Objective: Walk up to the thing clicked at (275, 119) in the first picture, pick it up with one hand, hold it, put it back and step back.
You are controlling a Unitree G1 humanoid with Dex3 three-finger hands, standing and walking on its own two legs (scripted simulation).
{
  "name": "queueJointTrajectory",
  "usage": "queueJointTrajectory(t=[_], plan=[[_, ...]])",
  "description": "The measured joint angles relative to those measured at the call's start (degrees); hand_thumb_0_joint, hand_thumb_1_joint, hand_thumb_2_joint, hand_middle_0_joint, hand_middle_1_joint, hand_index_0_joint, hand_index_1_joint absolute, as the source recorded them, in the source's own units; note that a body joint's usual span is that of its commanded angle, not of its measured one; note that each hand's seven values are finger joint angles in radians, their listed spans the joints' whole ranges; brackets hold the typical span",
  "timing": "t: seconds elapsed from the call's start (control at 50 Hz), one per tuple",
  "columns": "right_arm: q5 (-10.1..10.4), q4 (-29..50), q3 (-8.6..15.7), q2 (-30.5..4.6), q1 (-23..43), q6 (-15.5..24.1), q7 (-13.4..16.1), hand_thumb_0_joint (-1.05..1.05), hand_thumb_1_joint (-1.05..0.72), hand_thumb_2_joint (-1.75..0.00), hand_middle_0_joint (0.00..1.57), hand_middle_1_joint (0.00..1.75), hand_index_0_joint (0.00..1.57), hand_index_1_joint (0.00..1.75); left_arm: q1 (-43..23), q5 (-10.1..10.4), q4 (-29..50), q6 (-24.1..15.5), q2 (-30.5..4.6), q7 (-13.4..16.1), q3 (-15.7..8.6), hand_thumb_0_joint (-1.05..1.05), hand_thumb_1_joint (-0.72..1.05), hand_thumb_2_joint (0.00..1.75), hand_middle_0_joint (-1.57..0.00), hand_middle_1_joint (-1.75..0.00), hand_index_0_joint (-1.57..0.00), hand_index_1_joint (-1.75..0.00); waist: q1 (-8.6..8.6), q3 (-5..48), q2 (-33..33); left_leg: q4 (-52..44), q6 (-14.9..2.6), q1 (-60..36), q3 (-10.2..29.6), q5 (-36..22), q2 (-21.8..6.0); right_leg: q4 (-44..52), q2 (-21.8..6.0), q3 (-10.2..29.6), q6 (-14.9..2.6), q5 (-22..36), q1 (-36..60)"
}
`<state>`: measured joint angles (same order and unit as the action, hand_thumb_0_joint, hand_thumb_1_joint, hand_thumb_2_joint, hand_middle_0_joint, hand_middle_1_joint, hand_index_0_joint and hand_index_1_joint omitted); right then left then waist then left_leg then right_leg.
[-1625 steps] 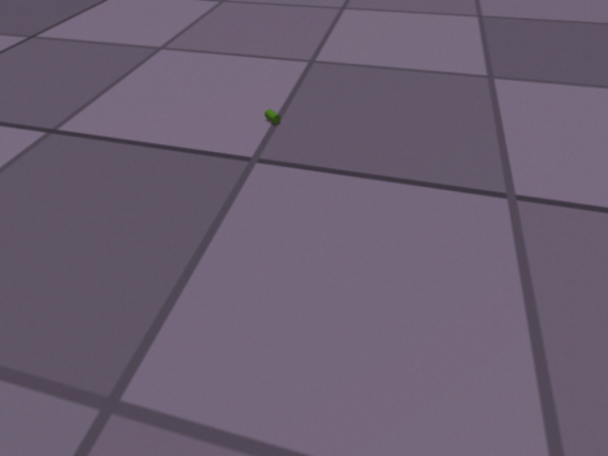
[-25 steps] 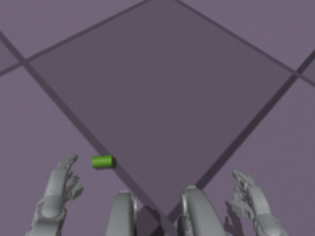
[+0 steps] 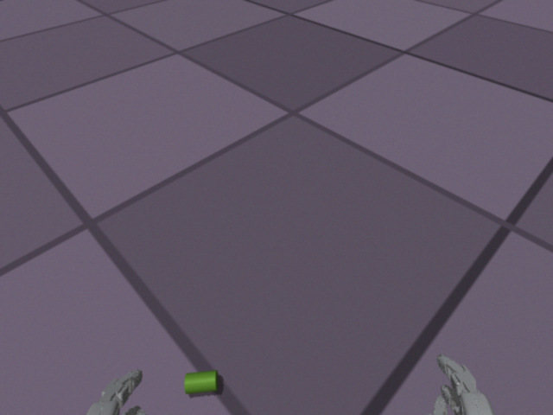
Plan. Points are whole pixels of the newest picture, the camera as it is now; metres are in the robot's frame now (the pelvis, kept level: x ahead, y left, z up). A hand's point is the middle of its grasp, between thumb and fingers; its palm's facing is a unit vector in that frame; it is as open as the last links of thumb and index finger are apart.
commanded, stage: home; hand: left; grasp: from above
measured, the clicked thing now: (201, 381) +0.43 +0.24 -0.68
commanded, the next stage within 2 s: stand in 2.00 s
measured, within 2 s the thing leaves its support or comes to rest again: neither
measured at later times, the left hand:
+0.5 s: hand out of the picture +0.15 +0.17 -0.04, palm faces +0.06 -0.98 -0.20, open 7.4 cm
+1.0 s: hand out of the picture +0.15 +0.17 -0.04, palm faces +0.05 -0.98 -0.20, open 7.4 cm
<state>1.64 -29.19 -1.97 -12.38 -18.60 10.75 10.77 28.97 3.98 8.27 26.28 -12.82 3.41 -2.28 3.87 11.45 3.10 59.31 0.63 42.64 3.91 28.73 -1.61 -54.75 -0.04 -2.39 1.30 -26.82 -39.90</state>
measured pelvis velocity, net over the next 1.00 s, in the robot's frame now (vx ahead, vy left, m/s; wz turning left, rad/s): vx -0.01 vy -0.01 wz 0.01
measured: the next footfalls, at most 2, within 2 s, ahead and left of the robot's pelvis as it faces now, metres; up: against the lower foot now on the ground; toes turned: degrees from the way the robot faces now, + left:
none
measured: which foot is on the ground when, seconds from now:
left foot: down 0.00-1.00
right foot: down 0.00-1.00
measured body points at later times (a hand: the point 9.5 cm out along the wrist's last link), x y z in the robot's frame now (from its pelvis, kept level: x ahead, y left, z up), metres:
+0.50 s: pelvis -0.01 -0.01 +0.00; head +0.00 +0.00 +0.45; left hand +0.14 +0.23 -0.02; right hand +0.15 -0.25 -0.05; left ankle +0.00 +0.12 -0.68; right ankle +0.00 -0.14 -0.68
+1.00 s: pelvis -0.01 -0.01 +0.00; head +0.00 -0.01 +0.45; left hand +0.15 +0.22 -0.02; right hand +0.15 -0.25 -0.06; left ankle +0.00 +0.12 -0.68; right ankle +0.00 -0.14 -0.68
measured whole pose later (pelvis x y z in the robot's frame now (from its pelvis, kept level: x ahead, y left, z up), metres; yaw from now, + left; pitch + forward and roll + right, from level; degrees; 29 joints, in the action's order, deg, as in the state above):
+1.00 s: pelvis -0.01 -0.01 +0.00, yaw +0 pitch +9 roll -2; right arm 0.6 -31.3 -1.7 -12.5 -17.1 14.9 10.9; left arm 28.8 3.2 7.5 26.2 -13.0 1.1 -1.8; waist 2.5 9.4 2.5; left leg 57.7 1.2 39.3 4.0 27.7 -1.5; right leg -54.3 -0.1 -2.4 0.7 -26.4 -37.1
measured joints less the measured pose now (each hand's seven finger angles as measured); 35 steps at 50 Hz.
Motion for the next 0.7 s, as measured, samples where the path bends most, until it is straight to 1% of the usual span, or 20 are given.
queueJointTrajectory(t=[0.1,0.2,0.3,0.42,0.7], plan=[[-0.39,0.31,0.16,-0.13,0.99,1.28,-0.03,0.02,-0.90,-0.90,0.20,0.30,0.21,0.30,1.28,-0.26,0.39,0.37,-0.06,-1.19,0.30,0.01,0.90,0.90,-0.20,-0.30,-0.20,-0.30,-0.73,-0.14,0.07,-1.47,-0.06,-2.51,0.05,-0.43,0.24,1.33,-0.25,-0.10,0.06,0.26,2.55],[-0.83,0.13,0.00,-0.07,2.26,2.62,-0.29,0.02,-0.90,-0.90,0.20,0.30,0.21,0.30,0.54,-0.60,-0.99,0.44,0.04,-2.10,0.30,0.01,0.90,0.90,-0.20,-0.30,-0.20,-0.30,-1.33,-0.85,-0.24,-1.70,0.08,-3.18,0.17,-0.72,0.40,1.27,-0.41,-0.22,-0.04,0.32,3.16],[-1.07,-0.24,-0.20,0.02,2.60,3.30,-0.44,0.02,-0.90,-0.90,0.20,0.30,0.21,0.30,-0.10,-0.86,-1.44,0.21,0.10,-2.36,0.40,0.01,0.90,0.90,-0.20,-0.30,-0.20,-0.30,-1.61,-1.54,-0.54,-1.69,0.24,-3.40,0.35,-0.96,0.45,1.03,-0.45,-0.38,-0.20,0.38,3.34],[-1.17,-1.02,-0.31,0.07,2.09,3.42,-0.42,0.02,-0.90,-0.90,0.20,0.30,0.21,0.30,-0.30,-1.05,-1.53,0.01,0.11,-2.30,0.51,0.01,0.90,0.90,-0.20,-0.30,-0.20,-0.29,-1.60,-1.98,-0.62,-1.84,0.40,-3.61,0.39,-1.27,0.38,0.95,-0.36,-0.41,-0.37,0.57,3.44],[-0.91,-1.92,0.05,-0.26,0.76,3.77,0.00,0.02,-0.90,-0.90,0.20,0.30,0.21,0.30,-0.07,-0.73,-1.34,-0.17,0.09,-2.24,0.45,0.01,0.90,0.90,-0.20,-0.30,-0.20,-0.29,-1.16,-2.20,-0.40,-1.89,0.64,-3.21,0.18,-1.57,0.11,0.65,-0.10,-0.16,-0.61,0.83,2.72]])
